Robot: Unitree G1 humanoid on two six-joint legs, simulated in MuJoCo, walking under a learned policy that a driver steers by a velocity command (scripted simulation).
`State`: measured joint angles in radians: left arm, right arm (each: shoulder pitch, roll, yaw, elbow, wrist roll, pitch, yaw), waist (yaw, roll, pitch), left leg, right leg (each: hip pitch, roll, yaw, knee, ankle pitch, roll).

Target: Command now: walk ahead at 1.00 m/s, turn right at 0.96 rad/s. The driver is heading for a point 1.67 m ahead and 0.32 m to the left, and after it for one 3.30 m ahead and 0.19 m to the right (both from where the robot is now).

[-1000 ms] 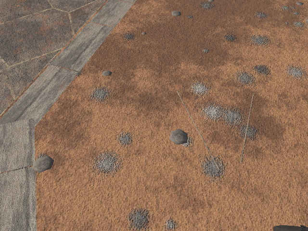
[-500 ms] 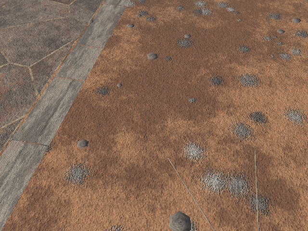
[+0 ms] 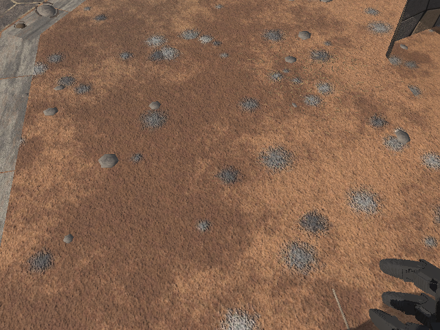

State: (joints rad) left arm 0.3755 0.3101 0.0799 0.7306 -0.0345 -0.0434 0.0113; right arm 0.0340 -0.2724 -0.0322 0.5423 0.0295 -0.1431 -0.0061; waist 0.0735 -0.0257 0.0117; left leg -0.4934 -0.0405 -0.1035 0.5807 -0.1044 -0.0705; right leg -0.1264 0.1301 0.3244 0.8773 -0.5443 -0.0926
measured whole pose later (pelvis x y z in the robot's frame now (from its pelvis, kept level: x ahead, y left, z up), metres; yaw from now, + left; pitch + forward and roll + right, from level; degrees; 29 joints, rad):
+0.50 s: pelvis +0.40 -0.01 +0.02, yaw +7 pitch +1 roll -2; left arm 0.15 0.24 0.03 0.64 0.00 -0.11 -0.01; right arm 0.44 -0.27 -0.03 0.79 0.06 -0.06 -0.01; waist -0.04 0.04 0.00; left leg -0.40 0.04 -0.07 1.30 -0.35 0.04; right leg -0.33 -0.02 -0.04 0.58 -0.26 0.02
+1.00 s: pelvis +0.80 +0.14 +0.02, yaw +30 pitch -2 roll +0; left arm 0.11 0.26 0.01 0.66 -0.03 -0.11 0.00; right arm 0.39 -0.27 -0.04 0.73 -0.01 -0.07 0.04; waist -0.05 -0.02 0.07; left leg -0.25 -0.14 0.03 0.55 -0.27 0.14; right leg -0.58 -0.10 0.10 1.25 -0.28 -0.03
